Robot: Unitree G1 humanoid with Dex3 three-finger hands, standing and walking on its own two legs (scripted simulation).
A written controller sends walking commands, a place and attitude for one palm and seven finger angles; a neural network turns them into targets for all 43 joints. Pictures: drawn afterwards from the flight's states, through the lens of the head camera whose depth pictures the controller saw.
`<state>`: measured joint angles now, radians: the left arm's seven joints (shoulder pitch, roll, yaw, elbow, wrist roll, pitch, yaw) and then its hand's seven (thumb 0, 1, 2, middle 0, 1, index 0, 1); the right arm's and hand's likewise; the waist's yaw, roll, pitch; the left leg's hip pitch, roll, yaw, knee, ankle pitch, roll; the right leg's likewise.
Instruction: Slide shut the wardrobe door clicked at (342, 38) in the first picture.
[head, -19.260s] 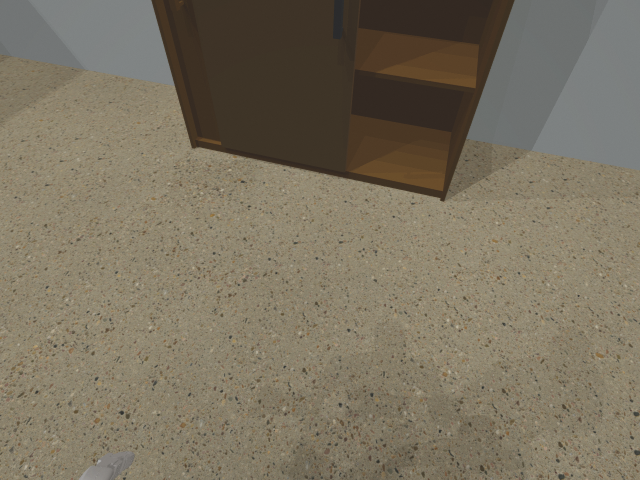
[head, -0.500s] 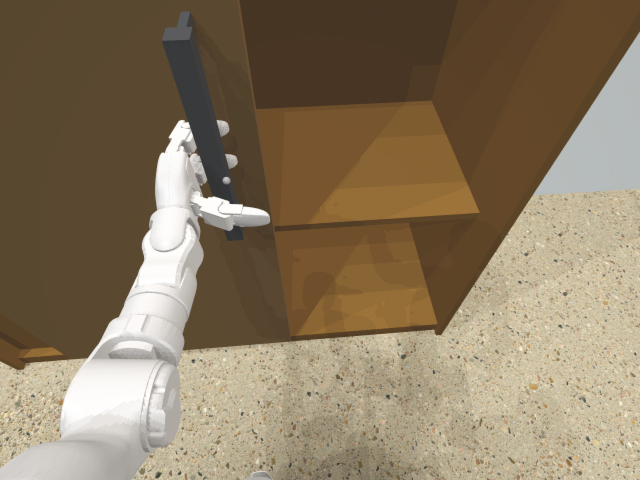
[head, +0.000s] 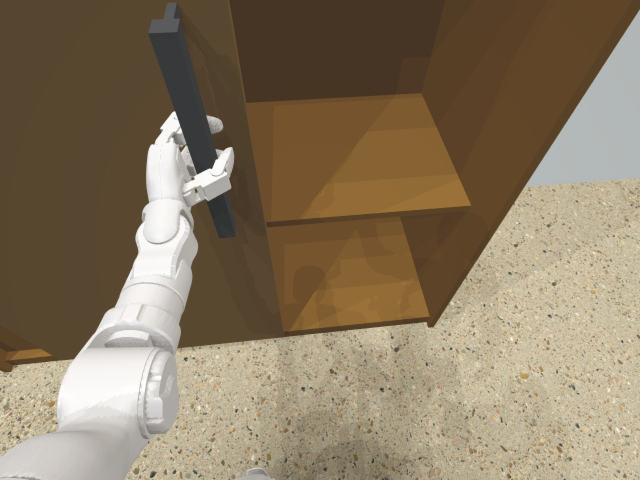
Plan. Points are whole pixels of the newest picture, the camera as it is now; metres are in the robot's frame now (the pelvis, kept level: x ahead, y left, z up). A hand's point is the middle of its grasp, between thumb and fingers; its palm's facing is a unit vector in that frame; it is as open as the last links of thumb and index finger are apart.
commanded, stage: grip the handle and tug to test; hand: left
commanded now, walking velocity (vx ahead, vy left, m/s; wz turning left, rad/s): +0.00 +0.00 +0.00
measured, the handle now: (205, 143) +0.53 +0.13 +0.12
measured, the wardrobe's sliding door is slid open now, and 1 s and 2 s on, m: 0.47 0.47 0.42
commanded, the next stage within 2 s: tug the door sideways, standing still in 0.80 s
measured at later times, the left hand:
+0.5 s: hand (221, 171) +0.48 +0.10 +0.11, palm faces +0.07 -1.00 +0.01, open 5.9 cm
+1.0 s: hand (221, 172) +0.48 +0.10 +0.11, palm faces +0.06 -1.00 +0.01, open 6.0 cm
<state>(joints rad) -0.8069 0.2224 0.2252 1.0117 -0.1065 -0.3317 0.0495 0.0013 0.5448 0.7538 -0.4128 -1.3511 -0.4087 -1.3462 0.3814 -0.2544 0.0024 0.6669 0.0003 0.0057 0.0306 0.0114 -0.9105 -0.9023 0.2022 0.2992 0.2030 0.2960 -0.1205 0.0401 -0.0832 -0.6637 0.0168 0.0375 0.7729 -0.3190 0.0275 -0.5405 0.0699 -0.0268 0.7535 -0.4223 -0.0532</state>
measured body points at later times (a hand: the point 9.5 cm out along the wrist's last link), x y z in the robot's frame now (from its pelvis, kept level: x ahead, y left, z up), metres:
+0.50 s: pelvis +0.00 +0.00 +0.00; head +0.06 -0.01 +0.45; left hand +0.47 +0.16 +0.11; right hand +0.04 -0.26 -0.12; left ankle +0.03 +0.10 -0.71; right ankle -0.04 -0.09 -0.71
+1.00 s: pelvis +0.04 +0.00 +0.01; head +0.10 -0.02 +0.46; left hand +0.47 +0.16 +0.11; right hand +0.11 -0.26 -0.11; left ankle +0.03 +0.10 -0.71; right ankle -0.03 -0.09 -0.71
